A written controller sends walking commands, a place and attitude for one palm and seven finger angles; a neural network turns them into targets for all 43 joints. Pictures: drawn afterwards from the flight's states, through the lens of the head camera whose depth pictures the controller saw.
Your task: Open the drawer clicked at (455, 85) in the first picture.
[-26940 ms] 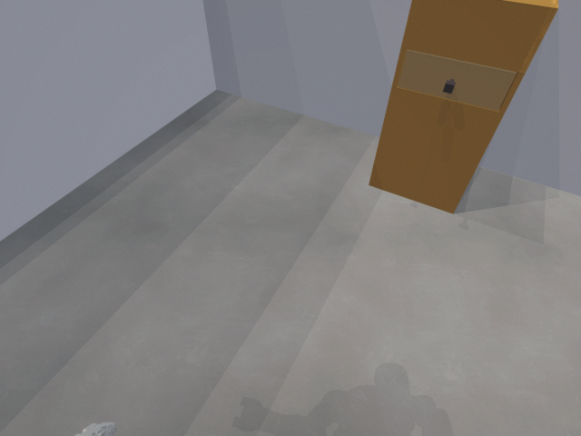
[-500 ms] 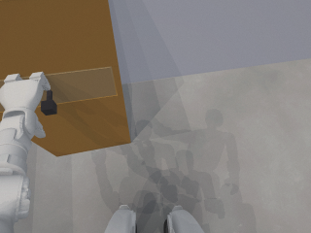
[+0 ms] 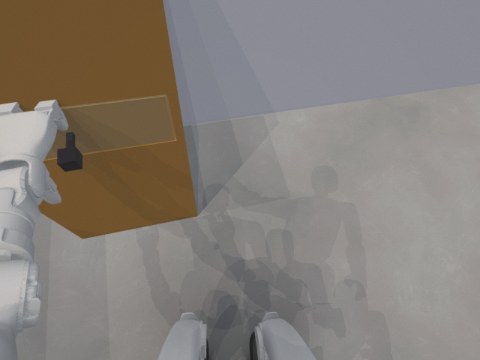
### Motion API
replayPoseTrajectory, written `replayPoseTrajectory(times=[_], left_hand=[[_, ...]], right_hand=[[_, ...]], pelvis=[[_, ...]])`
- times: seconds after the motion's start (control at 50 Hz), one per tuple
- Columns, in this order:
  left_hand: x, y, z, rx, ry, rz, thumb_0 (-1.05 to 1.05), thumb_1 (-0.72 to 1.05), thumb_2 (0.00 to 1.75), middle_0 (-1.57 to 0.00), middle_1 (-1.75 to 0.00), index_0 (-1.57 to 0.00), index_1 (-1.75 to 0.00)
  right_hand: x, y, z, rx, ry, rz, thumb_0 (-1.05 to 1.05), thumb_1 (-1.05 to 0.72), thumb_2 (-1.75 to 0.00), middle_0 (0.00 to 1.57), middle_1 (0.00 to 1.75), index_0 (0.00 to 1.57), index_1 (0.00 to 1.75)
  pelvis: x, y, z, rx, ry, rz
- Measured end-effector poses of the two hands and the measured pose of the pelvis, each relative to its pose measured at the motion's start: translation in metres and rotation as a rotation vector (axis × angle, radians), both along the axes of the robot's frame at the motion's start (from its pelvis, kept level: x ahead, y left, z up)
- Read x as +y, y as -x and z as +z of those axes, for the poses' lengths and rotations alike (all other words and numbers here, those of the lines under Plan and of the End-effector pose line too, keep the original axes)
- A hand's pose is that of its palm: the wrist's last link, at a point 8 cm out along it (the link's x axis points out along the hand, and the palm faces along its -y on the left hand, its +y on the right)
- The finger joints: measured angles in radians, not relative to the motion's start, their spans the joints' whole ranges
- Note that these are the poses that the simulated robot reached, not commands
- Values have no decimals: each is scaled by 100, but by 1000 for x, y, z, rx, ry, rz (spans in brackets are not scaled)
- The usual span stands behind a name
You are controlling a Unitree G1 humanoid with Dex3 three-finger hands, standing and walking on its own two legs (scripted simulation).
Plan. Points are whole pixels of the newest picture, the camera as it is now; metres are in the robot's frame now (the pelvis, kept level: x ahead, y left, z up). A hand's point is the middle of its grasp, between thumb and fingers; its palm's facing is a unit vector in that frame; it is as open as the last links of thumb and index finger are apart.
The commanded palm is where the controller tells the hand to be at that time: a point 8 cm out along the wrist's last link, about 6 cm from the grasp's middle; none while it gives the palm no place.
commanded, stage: re-aim the fingers above the handle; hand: left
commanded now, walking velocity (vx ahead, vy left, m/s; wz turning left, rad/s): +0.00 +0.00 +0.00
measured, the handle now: (70, 151) +0.50 +0.31 -0.06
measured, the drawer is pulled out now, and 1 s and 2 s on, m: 0.00 0.00 0.00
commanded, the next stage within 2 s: lower the fingers behind the handle in 1.20 s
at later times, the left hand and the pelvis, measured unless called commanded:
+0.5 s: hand (22, 163) +0.44 +0.34 +0.00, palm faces -0.10 -0.02 -1.00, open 13.8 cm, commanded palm +0.44 +0.31 +0.06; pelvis +0.01 +0.00 +0.00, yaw +0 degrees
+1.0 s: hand (36, 157) +0.44 +0.32 +0.01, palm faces -0.06 -0.02 -1.00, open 13.8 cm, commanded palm +0.44 +0.31 +0.06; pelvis +0.01 +0.00 +0.01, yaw +0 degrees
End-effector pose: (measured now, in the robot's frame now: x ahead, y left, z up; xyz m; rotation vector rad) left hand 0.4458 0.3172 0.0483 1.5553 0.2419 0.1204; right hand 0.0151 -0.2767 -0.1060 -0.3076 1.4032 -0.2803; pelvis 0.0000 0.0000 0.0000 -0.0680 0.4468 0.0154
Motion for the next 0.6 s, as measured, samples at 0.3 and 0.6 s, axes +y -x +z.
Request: replayPoseTrajectory(times=[0.3,0.6], left_hand=[[21,9,13,-6,-5,43,0,-49,30,-31,-120,-39,-121],[4,17,7,-48,20,-44,0,-49,30,-31,-120,-33,-120]], right_hand=[[0,-1,0,4,-12,-1,0,-91,-90,21,30,20,30],[5,-33,-1,-51,-7,39,0,-91,-90,20,30,20,30]], pelvis=[[0,-2,2,-9,-5,-16],[4,-6,2,-14,4,9]])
